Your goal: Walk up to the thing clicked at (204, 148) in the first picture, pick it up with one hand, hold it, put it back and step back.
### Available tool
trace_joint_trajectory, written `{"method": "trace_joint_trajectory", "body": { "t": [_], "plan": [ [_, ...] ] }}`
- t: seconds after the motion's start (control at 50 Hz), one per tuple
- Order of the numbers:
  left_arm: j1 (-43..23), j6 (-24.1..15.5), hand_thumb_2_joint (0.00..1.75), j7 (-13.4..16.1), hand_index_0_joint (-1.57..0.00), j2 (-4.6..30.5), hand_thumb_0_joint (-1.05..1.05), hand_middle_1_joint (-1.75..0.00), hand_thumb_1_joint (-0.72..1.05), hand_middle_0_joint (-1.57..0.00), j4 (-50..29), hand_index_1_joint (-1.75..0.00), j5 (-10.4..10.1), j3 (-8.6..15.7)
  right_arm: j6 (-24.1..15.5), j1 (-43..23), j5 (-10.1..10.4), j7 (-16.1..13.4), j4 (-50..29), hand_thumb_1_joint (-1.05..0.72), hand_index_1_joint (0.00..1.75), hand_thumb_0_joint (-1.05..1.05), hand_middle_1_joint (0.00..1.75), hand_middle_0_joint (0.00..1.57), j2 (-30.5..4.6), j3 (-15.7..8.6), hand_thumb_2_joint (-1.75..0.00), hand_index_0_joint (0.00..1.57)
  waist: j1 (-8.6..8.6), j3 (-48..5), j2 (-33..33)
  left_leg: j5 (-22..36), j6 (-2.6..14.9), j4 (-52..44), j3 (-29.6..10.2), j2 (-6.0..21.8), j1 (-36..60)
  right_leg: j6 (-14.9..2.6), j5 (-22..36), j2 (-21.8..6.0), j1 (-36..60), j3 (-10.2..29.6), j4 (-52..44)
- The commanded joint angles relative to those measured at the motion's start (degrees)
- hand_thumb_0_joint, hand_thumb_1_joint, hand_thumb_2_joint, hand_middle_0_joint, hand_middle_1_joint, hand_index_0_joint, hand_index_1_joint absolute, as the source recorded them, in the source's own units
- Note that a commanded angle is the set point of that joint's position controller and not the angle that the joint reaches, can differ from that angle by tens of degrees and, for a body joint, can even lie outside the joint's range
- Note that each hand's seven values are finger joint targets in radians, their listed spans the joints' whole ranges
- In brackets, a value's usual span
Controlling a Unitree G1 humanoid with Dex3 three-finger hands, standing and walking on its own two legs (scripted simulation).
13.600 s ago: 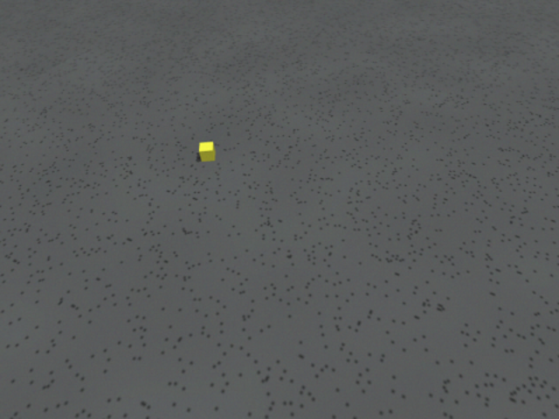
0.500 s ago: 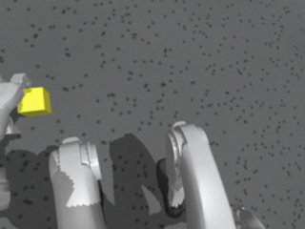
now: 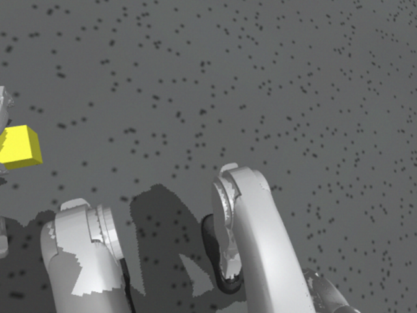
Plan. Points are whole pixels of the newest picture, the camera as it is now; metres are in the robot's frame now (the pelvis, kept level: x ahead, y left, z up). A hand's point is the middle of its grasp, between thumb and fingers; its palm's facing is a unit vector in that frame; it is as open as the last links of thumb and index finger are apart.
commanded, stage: rest palm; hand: left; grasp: from above
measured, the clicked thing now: (15, 148) +0.45 +0.31 -0.28
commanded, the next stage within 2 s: close in 0.92 s
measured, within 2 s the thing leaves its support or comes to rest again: neither
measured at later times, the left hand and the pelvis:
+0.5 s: hand (12, 147) +0.44 +0.30 -0.23, palm faces -0.44 -0.06 -0.90, open 14.2 cm; pelvis +0.01 +0.00 -0.02, yaw -3 degrees
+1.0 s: hand (12, 152) +0.44 +0.31 -0.26, palm faces -0.49 -0.13 -0.86, open 14.3 cm; pelvis +0.01 +0.00 -0.02, yaw -4 degrees
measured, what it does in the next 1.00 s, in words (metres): stands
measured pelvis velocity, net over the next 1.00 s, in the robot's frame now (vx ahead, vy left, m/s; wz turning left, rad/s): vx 0.01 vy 0.00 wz -0.07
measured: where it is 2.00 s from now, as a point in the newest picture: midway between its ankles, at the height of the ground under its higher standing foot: (174, 284)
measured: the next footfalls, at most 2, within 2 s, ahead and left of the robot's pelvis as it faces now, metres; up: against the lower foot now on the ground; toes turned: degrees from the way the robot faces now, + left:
none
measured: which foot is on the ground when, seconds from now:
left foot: down 0.00-1.00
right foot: down 0.00-1.00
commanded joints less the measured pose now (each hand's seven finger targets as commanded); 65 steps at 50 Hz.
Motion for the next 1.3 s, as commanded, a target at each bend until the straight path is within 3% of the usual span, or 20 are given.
{"method": "trace_joint_trajectory", "body": {
  "t": [0.0,0.04,0.12,0.14,0.22,0.28,0.38,0.42,0.52,0.54,0.62,0.64,0.66,0.84,0.9,0.94,1.02,1.08,1.18,1.28],
  "plan": [
    [-14.0,-3.4,1.0,2.1,-0.06,15.7,0.0,-0.98,-0.56,-0.07,-8.6,-0.99,-1.0,2.9,-0.3,10.1,-0.2,-0.6,-1.2,-0.9,0.3,0.0,0.3,0.2,-16.5,-4.2,-0.9,0.2,0.03,-37.2,20.2,9.2,1.61,-12.3,6.1,-0.9,30.7,-5.04,12.8,1.8,17.4,-7.1,-12.1],
    [-12.8,-5.4,1.01,3.3,-0.06,19.7,0.0,-0.97,-0.56,-0.07,-9.1,-0.98,-0.2,6.1,0.0,10.6,-0.9,-0.5,-1.2,-0.9,0.3,0.0,0.3,0.2,-17.2,-3.9,-0.9,0.2,0.33,-38.1,20.2,10.2,1.53,-11.5,6.0,-0.8,30.6,-5.06,13.7,1.8,19.0,-7.3,-11.7],
    [-12.7,-8.3,1.01,5.9,-0.06,18.6,0.0,-0.96,-0.55,-0.08,-8.5,-0.97,1.0,5.4,-0.1,10.3,-2.3,0.1,-1.0,-0.9,0.3,0.0,0.3,0.2,-16.6,-3.0,-0.9,0.2,-0.55,-38.5,21.2,10.2,1.41,-10.2,5.8,-0.3,30.8,-4.88,14.5,2.3,19.7,-7.2,-10.8],
    [-12.0,-8.3,1.01,6.6,-0.06,16.5,0.0,-0.96,-0.55,-0.07,-5.2,-0.97,1.0,3.6,-0.3,10.5,-2.6,0.3,0.2,-0.89,0.3,0.0,0.3,0.2,-16.6,-2.5,-0.9,0.2,-1.15,-36.1,20.5,8.1,1.46,-10.0,5.7,-0.5,29.9,-4.97,12.4,2.4,17.4,-7.6,-10.9],
    [-12.5,-8.9,1.01,10.3,-0.06,20.7,0.0,-0.95,-0.53,-0.07,-4.7,-0.95,2.6,5.4,-1.3,9.9,-3.6,0.4,0.4,-0.89,0.3,0.0,0.3,0.2,-18.0,-2.0,-0.9,0.2,-0.85,-34.7,22.4,6.1,1.17,-10.2,5.5,-0.2,30.3,-4.98,10.6,2.6,16.1,-8.3,-10.5],
    [-12.2,-7.8,1.02,12.8,-0.06,19.8,0.0,-0.95,-0.52,-0.07,-2.3,-0.96,4.6,4.3,-2.0,9.3,-4.9,1.2,0.7,-0.89,0.3,0.0,0.3,0.2,-18.1,-1.5,-0.9,0.2,-1.82,-34.5,23.3,7.7,0.96,-9.5,5.4,0.1,31.4,-4.94,12.3,3.0,15.8,-8.6,-9.3],
    [-12.9,-5.1,1.01,16.2,-0.06,18.5,0.0,-0.95,-0.53,-0.07,0.3,-0.95,3.4,3.9,-3.8,7.9,-5.6,1.7,1.7,-0.89,0.3,0.0,0.3,0.2,-18.7,-0.9,-0.9,0.2,-2.34,-33.3,22.0,7.3,1.24,-8.9,5.0,0.2,29.0,-4.71,12.6,3.3,15.4,-9.0,-9.8],
    [-13.0,-3.7,1.0,16.5,-0.06,17.7,0.0,-0.95,-0.53,-0.07,1.9,-0.96,3.7,2.3,-4.5,7.2,-5.7,2.1,1.5,-0.89,0.3,0.0,0.3,0.2,-18.8,-0.7,-0.9,0.2,-2.82,-32.9,22.2,7.2,1.28,-8.4,5.0,0.4,28.6,-4.73,13.0,3.6,15.5,-8.6,-9.4],
    [-15.1,-1.7,1.0,15.9,-0.06,19.0,0.0,-0.96,-0.53,-0.07,2.1,-0.97,1.7,2.7,-6.6,6.8,-5.5,3.0,0.7,-0.89,0.3,0.0,0.3,0.2,-19.6,-0.4,-0.9,0.2,-3.49,-31.3,21.2,5.6,1.6,-7.9,4.6,0.4,26.8,-4.55,11.9,3.4,15.2,-9.5,-9.0],
    [-13.9,-1.1,0.99,15.3,-0.06,16.9,0.0,-0.96,-0.53,-0.07,4.1,-0.96,1.5,1.3,-7.1,6.9,-5.5,3.3,1.0,-0.9,0.3,0.0,0.3,0.2,-19.3,-0.1,-0.9,0.2,-3.68,-31.2,21.7,5.6,1.48,-7.8,4.7,0.3,27.7,-4.62,11.9,3.3,15.2,-9.3,-8.6],
    [-11.9,-1.0,1.0,14.4,-0.07,22.7,0.0,-0.96,-0.53,-0.08,2.5,-0.97,0.6,6.2,-7.6,7.2,-5.3,3.5,0.3,-0.9,0.3,0.0,0.3,0.2,-20.5,-0.7,-0.9,0.2,-2.3,-32.8,21.9,7.3,1.42,-8.0,4.4,0.6,27.5,-4.64,13.1,3.5,18.4,-9.4,-8.6],
    [-11.5,-1.0,1.0,13.8,-0.06,19.8,0.0,-0.95,-0.54,-0.07,2.7,-0.96,0.1,4.5,-7.7,6.5,-5.2,3.6,-0.5,-0.9,0.3,0.0,0.3,0.2,-19.7,-0.5,-0.9,0.2,-2.31,-32.9,22.4,7.6,1.19,-8.1,4.4,0.5,28.1,-4.81,13.3,3.4,17.8,-9.5,-8.1],
    [-10.6,-1.1,1.0,13.6,-0.06,20.9,0.0,-0.96,-0.54,-0.07,2.9,-0.97,-0.1,5.9,-7.5,7.1,-5.6,3.5,0.2,-0.9,0.3,0.0,0.3,0.2,-20.0,-0.6,-0.9,0.2,-2.61,-33.5,22.2,8.4,1.23,-8.1,4.1,0.5,28.5,-4.6,14.1,3.5,18.7,-10.0,-8.4],
    [-10.9,-4.8,1.01,10.9,-0.06,19.8,0.0,-0.94,-0.54,-0.08,-0.3,-0.96,-0.2,4.5,-5.8,7.5,-5.9,3.9,-0.1,-0.9,0.3,0.0,0.3,0.2,-19.4,0.6,-0.9,0.2,-4.35,-31.4,22.1,10.5,1.0,-6.9,3.3,0.8,28.9,-4.39,16.1,3.6,19.5,-10.6,-8.0],
    [-11.1,-6.6,1.01,11.7,-0.07,20.7,0.0,-0.93,-0.53,-0.09,-0.9,-0.95,0.1,4.8,-5.6,7.0,-6.3,4.1,0.3,-0.9,0.3,0.0,0.3,0.2,-19.3,1.0,-0.9,0.2,-4.09,-31.3,22.9,9.9,0.84,-7.0,3.1,1.0,29.3,-4.29,15.8,3.8,19.5,-10.9,-8.3],
    [-11.2,-7.4,1.01,12.4,-0.06,18.7,0.0,-0.94,-0.54,-0.08,-0.6,-0.95,0.2,3.0,-5.9,5.7,-6.4,4.1,-0.6,-0.9,0.3,0.0,0.3,0.2,-20.5,0.6,-0.9,0.2,-4.25,-30.2,23.0,9.3,0.66,-7.0,3.2,0.8,29.6,-4.38,14.8,3.7,18.5,-11.3,-8.2],
    [-8.6,-7.7,0.96,15.8,-0.13,21.5,0.0,-0.94,-0.44,-0.13,1.1,-0.94,3.4,4.4,-5.7,5.3,-7.2,4.5,-0.2,-0.88,0.3,0.0,0.3,0.2,-20.5,1.1,-0.9,0.2,-3.41,-31.3,25.2,9.4,0.19,-8.1,2.8,1.1,31.8,-4.61,14.6,4.2,18.0,-11.9,-7.0],
    [-9.7,-6.0,0.94,18.8,-0.21,18.3,0.0,-0.93,-0.31,-0.21,1.9,-0.92,4.0,2.2,-6.4,3.9,-7.7,4.8,0.5,-0.88,0.3,0.0,0.3,0.2,-20.5,1.3,-0.89,0.2,-3.83,-29.6,24.6,7.0,0.32,-8.6,3.0,1.0,30.2,-4.61,12.7,4.5,16.4,-11.8,-7.8],
    [-10.9,-2.2,0.81,21.7,-0.26,17.0,0.0,-0.82,-0.25,-0.25,3.7,-0.81,3.2,-0.4,-8.1,2.4,-7.2,5.1,1.1,-0.88,0.3,0.0,0.3,0.2,-21.2,1.2,-0.9,0.2,-4.18,-28.0,22.8,4.4,0.67,-8.6,3.0,1.1,27.0,-4.82,10.6,4.9,15.4,-10.8,-9.0],
    [-12.9,0.7,0.75,21.2,-0.3,17.4,0.0,-0.81,-0.2,-0.28,4.5,-0.79,1.0,0.9,-10.2,3.7,-6.6,6.4,0.7,-0.89,0.3,0.0,0.3,0.2,-22.0,1.0,-0.9,0.2,-4.74,-28.6,23.4,5.3,0.8,-8.5,2.2,1.2,28.9,-4.41,11.7,4.2,14.5,-11.6,-7.6]
  ]
}}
